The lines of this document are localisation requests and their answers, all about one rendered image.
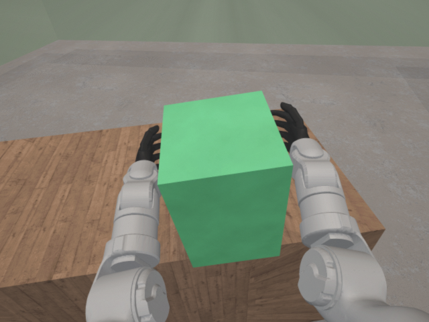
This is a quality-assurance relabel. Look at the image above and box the robot left upper arm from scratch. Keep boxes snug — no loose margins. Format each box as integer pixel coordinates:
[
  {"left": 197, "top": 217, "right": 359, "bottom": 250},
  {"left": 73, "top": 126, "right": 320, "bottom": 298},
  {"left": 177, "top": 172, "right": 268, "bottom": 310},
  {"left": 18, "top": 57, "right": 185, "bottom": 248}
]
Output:
[{"left": 86, "top": 266, "right": 170, "bottom": 322}]

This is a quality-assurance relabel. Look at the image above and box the left robot forearm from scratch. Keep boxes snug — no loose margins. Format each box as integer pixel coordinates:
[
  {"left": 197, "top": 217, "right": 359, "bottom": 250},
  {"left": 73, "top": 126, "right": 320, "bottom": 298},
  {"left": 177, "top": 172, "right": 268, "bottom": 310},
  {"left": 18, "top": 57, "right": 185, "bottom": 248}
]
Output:
[{"left": 86, "top": 160, "right": 162, "bottom": 322}]

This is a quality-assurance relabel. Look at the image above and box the robot left hand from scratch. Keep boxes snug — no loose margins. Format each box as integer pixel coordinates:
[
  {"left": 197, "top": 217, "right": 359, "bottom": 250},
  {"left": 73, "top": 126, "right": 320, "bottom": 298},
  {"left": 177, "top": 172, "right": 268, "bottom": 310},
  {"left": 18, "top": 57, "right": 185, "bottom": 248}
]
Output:
[{"left": 135, "top": 125, "right": 162, "bottom": 170}]

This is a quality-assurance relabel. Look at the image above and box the pedestal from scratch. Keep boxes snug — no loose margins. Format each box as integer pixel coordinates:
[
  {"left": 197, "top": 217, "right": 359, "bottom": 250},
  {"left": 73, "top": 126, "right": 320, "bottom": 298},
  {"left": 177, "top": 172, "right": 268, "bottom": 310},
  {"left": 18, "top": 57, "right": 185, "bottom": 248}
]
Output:
[{"left": 0, "top": 109, "right": 385, "bottom": 322}]

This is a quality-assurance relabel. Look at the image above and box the right robot forearm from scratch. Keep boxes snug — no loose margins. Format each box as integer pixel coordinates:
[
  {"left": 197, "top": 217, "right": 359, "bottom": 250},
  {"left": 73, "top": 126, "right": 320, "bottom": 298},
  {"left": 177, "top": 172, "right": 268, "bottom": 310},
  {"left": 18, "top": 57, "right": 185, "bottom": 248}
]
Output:
[{"left": 290, "top": 138, "right": 387, "bottom": 286}]

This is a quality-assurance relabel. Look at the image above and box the robot right hand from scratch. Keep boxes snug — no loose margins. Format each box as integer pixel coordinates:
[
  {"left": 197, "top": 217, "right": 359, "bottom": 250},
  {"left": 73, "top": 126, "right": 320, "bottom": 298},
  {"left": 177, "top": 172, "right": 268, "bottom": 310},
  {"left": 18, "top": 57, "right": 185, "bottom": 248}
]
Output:
[{"left": 270, "top": 102, "right": 309, "bottom": 153}]

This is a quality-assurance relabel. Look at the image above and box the carton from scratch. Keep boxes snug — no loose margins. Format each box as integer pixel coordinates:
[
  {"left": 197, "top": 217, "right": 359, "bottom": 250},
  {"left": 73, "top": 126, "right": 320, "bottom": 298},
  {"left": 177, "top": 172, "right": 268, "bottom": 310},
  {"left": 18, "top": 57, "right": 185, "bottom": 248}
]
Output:
[{"left": 158, "top": 91, "right": 293, "bottom": 268}]

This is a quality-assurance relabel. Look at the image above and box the robot right upper arm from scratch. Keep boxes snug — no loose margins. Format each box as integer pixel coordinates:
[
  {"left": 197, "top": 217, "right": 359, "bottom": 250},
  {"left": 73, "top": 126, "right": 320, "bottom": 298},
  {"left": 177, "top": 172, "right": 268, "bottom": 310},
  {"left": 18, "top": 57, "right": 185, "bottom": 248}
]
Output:
[{"left": 298, "top": 245, "right": 429, "bottom": 322}]

